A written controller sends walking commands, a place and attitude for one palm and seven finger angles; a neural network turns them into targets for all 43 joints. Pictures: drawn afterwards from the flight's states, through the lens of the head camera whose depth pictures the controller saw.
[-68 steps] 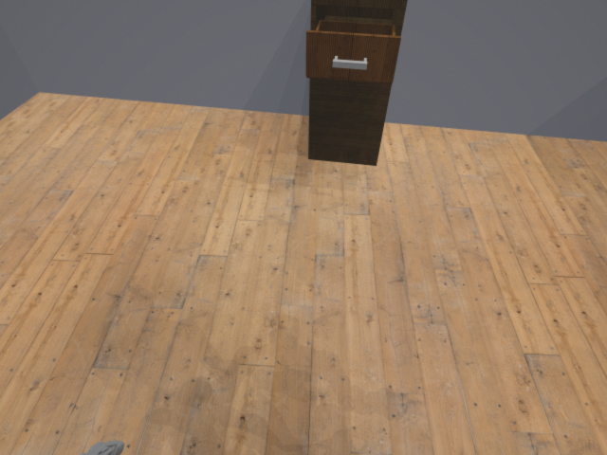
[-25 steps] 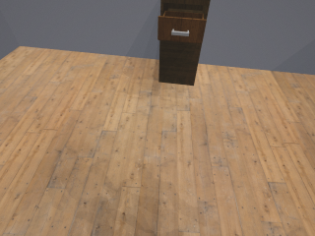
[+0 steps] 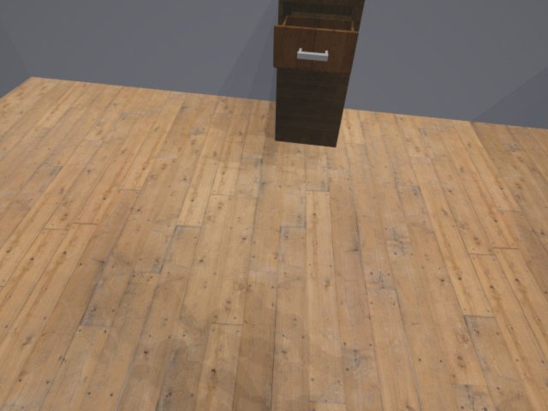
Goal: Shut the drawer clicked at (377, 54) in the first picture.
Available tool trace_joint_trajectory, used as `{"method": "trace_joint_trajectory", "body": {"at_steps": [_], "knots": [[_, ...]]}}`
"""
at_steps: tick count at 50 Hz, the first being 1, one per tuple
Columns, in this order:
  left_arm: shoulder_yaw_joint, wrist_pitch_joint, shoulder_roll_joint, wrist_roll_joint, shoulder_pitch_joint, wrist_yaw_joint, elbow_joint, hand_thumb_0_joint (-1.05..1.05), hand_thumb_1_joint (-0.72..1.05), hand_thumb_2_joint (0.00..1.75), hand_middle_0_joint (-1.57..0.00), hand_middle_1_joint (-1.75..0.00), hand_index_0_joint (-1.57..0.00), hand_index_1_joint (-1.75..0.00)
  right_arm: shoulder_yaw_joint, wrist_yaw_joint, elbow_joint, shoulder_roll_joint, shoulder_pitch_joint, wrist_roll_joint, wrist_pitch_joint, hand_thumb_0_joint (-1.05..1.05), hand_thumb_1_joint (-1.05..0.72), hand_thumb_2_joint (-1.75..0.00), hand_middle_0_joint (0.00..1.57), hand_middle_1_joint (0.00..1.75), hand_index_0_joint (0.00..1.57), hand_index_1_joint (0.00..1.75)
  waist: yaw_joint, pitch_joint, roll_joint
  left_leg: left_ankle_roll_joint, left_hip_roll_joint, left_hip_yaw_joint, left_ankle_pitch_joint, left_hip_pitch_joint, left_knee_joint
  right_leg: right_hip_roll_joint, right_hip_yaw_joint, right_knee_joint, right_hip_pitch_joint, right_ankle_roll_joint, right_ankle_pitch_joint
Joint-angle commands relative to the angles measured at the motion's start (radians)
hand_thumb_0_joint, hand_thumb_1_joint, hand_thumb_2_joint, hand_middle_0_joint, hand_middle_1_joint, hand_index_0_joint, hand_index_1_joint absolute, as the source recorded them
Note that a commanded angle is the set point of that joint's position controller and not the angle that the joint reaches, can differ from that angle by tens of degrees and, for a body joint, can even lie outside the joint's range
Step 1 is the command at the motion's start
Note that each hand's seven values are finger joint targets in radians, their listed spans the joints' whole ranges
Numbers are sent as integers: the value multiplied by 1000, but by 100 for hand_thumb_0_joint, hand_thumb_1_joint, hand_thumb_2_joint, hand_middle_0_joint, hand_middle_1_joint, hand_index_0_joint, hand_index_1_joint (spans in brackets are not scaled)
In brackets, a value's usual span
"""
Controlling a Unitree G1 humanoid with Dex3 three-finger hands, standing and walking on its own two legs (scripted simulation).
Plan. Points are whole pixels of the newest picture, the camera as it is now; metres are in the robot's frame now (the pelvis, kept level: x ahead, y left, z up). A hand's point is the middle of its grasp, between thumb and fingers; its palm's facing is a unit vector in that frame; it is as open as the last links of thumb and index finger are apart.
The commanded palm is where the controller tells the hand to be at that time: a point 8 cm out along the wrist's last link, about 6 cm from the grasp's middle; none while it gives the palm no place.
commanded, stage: look at it before walking up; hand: left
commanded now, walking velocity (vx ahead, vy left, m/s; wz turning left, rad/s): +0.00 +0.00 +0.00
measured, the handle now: (313, 53) +1.40 -0.07 -0.09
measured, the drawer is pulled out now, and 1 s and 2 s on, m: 0.30 0.30 0.30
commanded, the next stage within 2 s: walk to a spot facing it in 0.08 s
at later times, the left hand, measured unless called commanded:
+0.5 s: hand out of the picture +0.06 +0.19 -0.18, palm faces -0.10 -0.97 -0.21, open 7.4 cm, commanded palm none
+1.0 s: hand (205, 401) +0.18 +0.13 -0.19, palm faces -0.10 -0.99 -0.13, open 7.4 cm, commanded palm none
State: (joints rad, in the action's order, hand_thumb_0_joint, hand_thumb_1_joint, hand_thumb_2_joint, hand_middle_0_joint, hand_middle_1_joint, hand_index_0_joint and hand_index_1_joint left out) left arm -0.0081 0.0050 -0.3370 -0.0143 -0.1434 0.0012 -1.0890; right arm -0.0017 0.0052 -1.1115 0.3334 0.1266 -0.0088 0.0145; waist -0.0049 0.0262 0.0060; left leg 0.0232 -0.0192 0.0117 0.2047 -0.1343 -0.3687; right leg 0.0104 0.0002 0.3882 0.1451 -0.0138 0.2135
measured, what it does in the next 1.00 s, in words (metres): walks ahead: right foot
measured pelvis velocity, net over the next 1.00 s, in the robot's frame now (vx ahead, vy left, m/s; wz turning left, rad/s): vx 0.24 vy -0.03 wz -0.21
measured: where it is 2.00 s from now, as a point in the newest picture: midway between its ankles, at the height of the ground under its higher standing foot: (320, 310)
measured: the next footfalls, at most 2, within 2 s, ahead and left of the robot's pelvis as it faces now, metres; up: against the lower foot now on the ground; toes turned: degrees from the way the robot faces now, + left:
right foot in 0.56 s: +0.12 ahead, -0.12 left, +0.00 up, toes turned -13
left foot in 1.02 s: +0.43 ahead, +0.05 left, +0.00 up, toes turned -5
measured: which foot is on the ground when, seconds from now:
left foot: down 0.00-0.58, up 0.60-1.00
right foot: down 0.00-0.40, up 0.42-0.54, down 0.56-1.00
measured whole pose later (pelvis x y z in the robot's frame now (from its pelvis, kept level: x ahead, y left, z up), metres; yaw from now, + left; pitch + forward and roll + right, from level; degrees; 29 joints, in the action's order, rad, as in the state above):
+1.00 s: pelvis +0.24 -0.03 -0.02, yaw -12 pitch -1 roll -1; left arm 0.03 0.07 -0.13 -0.03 -0.46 -0.02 -1.14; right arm 0.05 -0.03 -1.01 0.14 0.12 -0.02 0.05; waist -0.05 0.04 0.02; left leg -0.01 -0.09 -0.12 0.18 -0.50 -0.66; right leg 0.03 0.01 0.36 -0.07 -0.02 0.41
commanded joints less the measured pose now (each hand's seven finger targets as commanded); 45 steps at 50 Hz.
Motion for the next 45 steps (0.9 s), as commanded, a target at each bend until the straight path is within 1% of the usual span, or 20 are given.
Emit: {"method": "trace_joint_trajectory", "body": {"at_steps": [1, 9, 11, 14, 16, 18, 20, 21, 22, 24, 26, 27, 28, 29, 30, 32, 34, 36, 41, 45], "knots": [[44, 22, -204, 4, 38, -11, 65, 0, 90, 90, -20, -30, -20, -30, 35, 10, 63, 200, -43, 0, 19, 0, -90, -90, 20, 30, 20, 30, 3, -50, 0, -44, -98, 83, -124, 11, 50, -127, -121, -75, 8, -20, -123], [44, 24, -206, 5, 33, -13, 62, 0, 90, 90, -20, -30, -20, -30, 35, 11, 60, 199, -42, 2, 20, 0, -90, -90, 20, 30, 20, 30, 3, -62, -5, -41, -101, 79, -163, 22, 47, -131, -114, -68, -14, -20, -183], [19, 1, -86, 4, -38, -16, 32, 0, 90, 90, -20, -30, -20, -30, 7, 7, 31, 75, 27, -8, 3, 0, -90, -90, 20, 30, 20, 30, 3, -60, 4, -22, -92, 42, -15, 19, 26, -117, -120, -65, 5, -9, 7], [31, -17, -89, -5, -78, 0, 40, 0, 90, 90, -20, -30, -20, -30, 19, 2, 37, 78, 66, -16, -8, 0, -90, -90, 20, 30, 20, 30, -3, 65, 24, -33, -76, 30, 294, -86, 7, -94, -179, -84, 114, -34, 343], [43, -19, -84, -8, -97, 9, 60, 0, 90, 90, -20, -30, -20, -30, 29, 3, 51, 85, 90, -18, -4, 0, -90, -90, 20, 30, 20, 30, 2, 121, 4, -46, -86, 36, 371, -112, -3, -74, -196, -51, 184, -53, 403], [51, -12, -59, -9, -99, 16, 88, 0, 90, 90, -20, -30, -20, -30, 42, 5, 56, 97, 149, -17, 6, 0, -90, -90, 20, 30, 20, 30, 25, 118, -64, -86, -147, 109, 418, -54, 39, -26, -150, 81, 264, -54, 364], [50, 5, 0, -8, -71, 23, 126, 0, 90, 90, -20, -30, -20, -30, 65, 13, 50, 134, 228, -15, 21, 0, -90, -90, 20, 30, 20, 30, 54, 111, -197, -176, -301, 280, 377, 80, 146, 32, -2, 340, 416, -26, 242], [52, 11, 10, -8, -22, 24, 153, 0, 90, 90, -20, -30, -20, -30, 72, 14, 49, 128, 265, -13, 30, 0, -90, -90, 20, 30, 20, 30, 73, 121, -210, -221, -355, 304, 241, 141, 165, -10, 8, 429, 502, -16, 284], [54, 20, 7, -7, 17, 27, 172, 0, 90, 90, -20, -30, -20, -30, 71, 14, 43, 110, 290, -13, 37, 0, -90, -90, 20, 30, 20, 30, 83, 114, -163, -236, -371, 287, 87, 181, 142, -45, 0, 453, 531, -14, 316], [59, 28, 46, -5, -7, 33, 167, 0, 90, 90, -20, -30, -20, -30, 69, 17, 46, 83, 263, -20, 44, 0, -90, -90, 20, 30, 20, 30, 51, 96, -144, -206, -348, 163, -101, 126, 91, -77, 26, 394, 428, -12, 299], [67, 29, 72, -6, -170, 40, 111, 0, 90, 90, -20, -30, -20, -30, 67, 18, 54, 69, 186, -18, 44, 0, -90, -90, 20, 30, 20, 30, -36, 39, -120, -127, -264, -6, -65, -37, -45, -48, 92, 198, 114, -16, 126], [77, 34, 39, -10, -309, 35, 63, 0, 90, 90, -20, -30, -20, -30, 62, 14, 57, 48, 175, -12, 45, 0, -90, -90, 20, 30, 20, 30, -97, -20, 1, -84, -181, -85, -71, -157, -250, -19, 83, 107, -109, -35, 47], [106, 50, -69, -16, -464, 16, 16, 0, 90, 90, -20, -30, -20, -30, 48, 3, 92, -18, 151, 3, 54, 0, -90, -90, 20, 30, 20, 30, -153, -60, 283, -28, -70, -191, 139, -421, -569, -264, -305, -43, -294, -130, 181], [107, 52, -107, 4, -530, 1, 4, 0, 90, 90, -20, -30, -20, -30, 47, -2, 141, -27, 70, -1, 61, 0, -90, -90, 20, 30, 20, 30, -163, -24, 305, -27, -37, -139, 370, -562, -753, -408, -597, -179, -278, -219, 148], [99, 52, -77, 2, -490, -6, 5, 0, 90, 90, -20, -30, -20, -30, 55, -3, 139, -31, 18, -4, 60, 0, -90, -90, 20, 30, 20, 30, -146, 38, 174, -32, -81, -57, 309, -602, -827, -397, -582, -183, -196, -246, 155], [83, 53, -7, -5, -358, -15, 38, 0, 90, 90, -20, -30, -20, -30, 61, -8, 114, -62, 48, -13, 49, 0, -90, -90, 20, 30, 20, 30, -71, 104, 52, -22, -130, -33, 187, -585, -838, -362, -459, -198, -61, -235, 209], [68, 61, 46, -11, -317, -19, 45, 0, 90, 90, -20, -30, -20, -30, 62, -13, 86, -95, 102, -19, 34, 0, -90, -90, 20, 30, 20, 30, -20, 101, 44, -2, -135, -56, 105, -518, -775, -296, -313, -206, 22, -196, 76], [66, 69, 55, -10, -312, -18, 38, 0, 90, 90, -20, -30, -20, -30, 66, -18, 83, -110, 129, -17, 21, 0, -90, -90, 20, 30, 20, 30, 4, 93, 83, 11, -134, -75, 44, -493, -713, -253, -222, -217, 48, -178, 11], [66, 82, 62, -9, -362, -22, 4, 0, 90, 90, -20, -30, -20, -30, 66, -32, 138, -125, 31, -13, 29, 0, -90, -90, 20, 30, 20, 30, -16, 101, 80, 12, -119, -97, -41, -541, -536, -222, -163, -212, -46, -172, -121], [67, 78, 61, -11, -379, -27, -15, 0, 90, 90, -20, -30, -20, -30, 60, -38, 176, -137, -62, -7, 42, 0, -90, -90, 20, 30, 20, 30, -40, 126, 105, -11, -92, -121, -45, -460, -372, -220, -133, -183, -76, -146, -264]]}}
